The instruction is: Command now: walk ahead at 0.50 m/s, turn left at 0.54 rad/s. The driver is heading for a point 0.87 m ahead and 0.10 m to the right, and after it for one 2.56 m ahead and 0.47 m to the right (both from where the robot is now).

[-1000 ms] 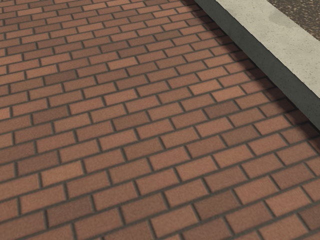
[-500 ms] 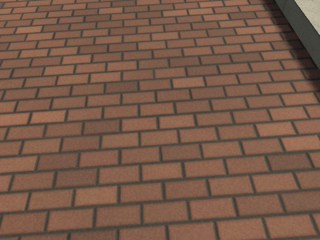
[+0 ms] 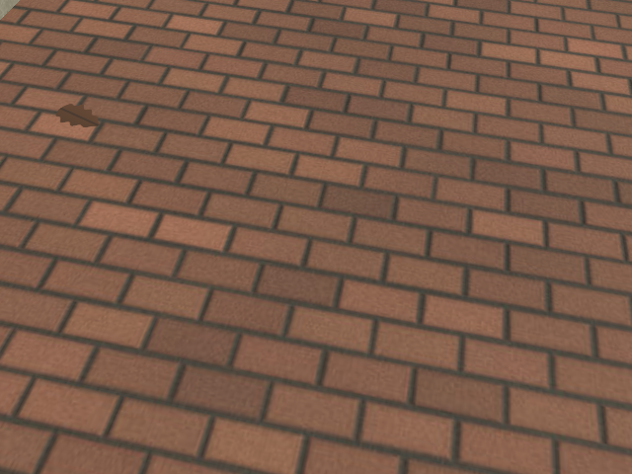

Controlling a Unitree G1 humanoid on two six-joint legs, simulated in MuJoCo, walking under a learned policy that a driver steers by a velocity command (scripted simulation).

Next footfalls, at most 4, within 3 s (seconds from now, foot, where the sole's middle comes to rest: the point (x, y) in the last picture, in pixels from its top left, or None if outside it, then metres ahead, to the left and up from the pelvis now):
0.36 right None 0.38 -0.13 -0.78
0.88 left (254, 392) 0.63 0.14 -0.78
1.44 right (354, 284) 0.92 -0.10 -0.78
1.92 left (273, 255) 1.00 0.11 -0.77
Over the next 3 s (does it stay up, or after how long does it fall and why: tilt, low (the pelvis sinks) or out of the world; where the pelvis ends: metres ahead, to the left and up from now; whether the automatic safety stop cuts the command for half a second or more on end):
stays up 0.89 -0.01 0.00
